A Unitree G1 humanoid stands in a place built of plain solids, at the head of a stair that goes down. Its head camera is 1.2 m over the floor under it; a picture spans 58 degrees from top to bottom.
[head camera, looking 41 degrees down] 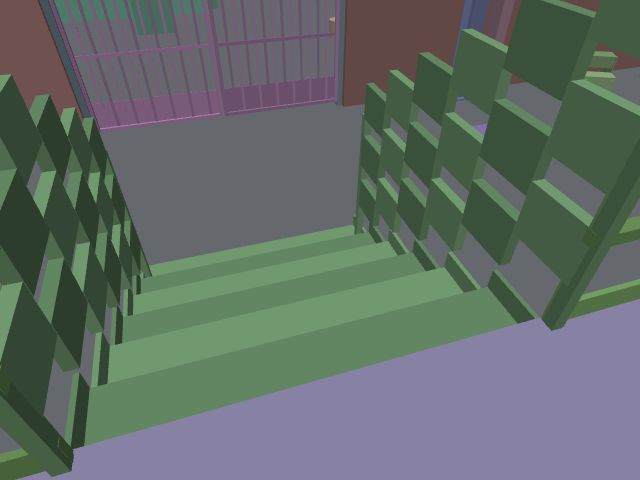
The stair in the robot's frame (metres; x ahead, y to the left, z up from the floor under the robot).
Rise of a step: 0.16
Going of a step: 0.30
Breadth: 1.62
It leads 17 degrees to the left of straight ahead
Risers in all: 7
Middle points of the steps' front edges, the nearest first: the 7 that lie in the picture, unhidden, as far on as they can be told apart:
0.74 -0.05 0.00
1.03 0.04 -0.16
1.31 0.13 -0.32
1.60 0.22 -0.49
1.89 0.31 -0.65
2.17 0.40 -0.81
2.46 0.49 -0.98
